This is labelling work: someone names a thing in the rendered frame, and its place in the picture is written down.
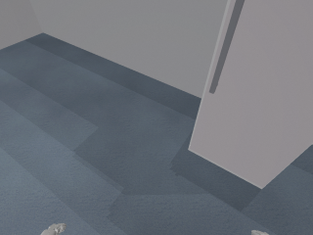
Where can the fridge door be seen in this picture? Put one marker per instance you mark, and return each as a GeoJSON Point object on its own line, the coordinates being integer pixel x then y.
{"type": "Point", "coordinates": [260, 117]}

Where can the handle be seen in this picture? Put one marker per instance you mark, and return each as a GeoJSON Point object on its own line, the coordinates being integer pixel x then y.
{"type": "Point", "coordinates": [226, 44]}

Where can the robot left hand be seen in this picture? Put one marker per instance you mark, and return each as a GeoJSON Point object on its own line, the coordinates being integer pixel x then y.
{"type": "Point", "coordinates": [55, 229]}

